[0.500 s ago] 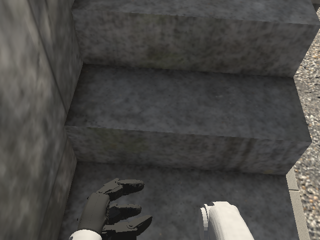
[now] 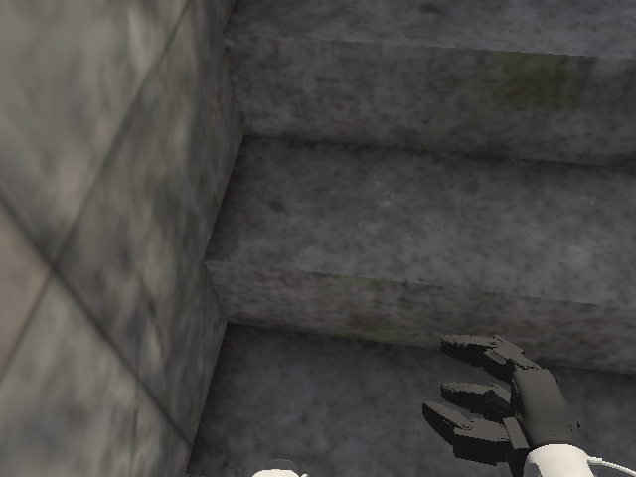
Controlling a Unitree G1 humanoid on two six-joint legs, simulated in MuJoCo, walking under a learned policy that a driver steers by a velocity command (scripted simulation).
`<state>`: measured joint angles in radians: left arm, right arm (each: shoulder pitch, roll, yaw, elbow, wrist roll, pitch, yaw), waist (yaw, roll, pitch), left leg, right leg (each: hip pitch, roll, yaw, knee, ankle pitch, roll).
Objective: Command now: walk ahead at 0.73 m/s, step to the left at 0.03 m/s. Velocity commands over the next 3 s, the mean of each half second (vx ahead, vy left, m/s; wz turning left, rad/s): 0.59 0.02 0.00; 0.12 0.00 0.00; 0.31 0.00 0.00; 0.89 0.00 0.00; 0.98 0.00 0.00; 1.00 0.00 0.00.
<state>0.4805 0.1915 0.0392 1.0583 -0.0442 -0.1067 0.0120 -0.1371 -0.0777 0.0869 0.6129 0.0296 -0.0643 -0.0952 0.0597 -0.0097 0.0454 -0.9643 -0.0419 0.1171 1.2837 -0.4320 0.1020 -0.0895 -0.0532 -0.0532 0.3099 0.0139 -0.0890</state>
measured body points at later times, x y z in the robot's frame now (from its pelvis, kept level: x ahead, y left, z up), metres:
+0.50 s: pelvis +0.22 -0.10 +0.18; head +0.24 -0.09 +0.63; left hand +0.52 +0.07 +0.15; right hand +0.17 -0.31 +0.04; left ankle +0.15 +0.09 -0.57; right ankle +0.33 -0.23 -0.40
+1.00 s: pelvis +0.34 -0.12 +0.34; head +0.36 -0.13 +0.79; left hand +0.36 +0.12 +0.20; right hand +0.42 -0.33 +0.19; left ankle +0.40 +0.00 -0.38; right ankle +0.33 -0.23 -0.40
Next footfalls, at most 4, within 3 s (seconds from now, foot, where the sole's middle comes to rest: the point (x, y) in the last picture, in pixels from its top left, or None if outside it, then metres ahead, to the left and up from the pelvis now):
0.46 right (531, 454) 0.37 -0.23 -0.44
1.02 left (371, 407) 0.43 0.00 -0.43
1.64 right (621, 229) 0.63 -0.35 -0.24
2.20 left None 0.89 -0.11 -0.05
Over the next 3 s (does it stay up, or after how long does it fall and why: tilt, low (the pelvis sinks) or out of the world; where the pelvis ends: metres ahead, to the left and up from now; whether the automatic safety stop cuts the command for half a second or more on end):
stays up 1.26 -0.11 1.00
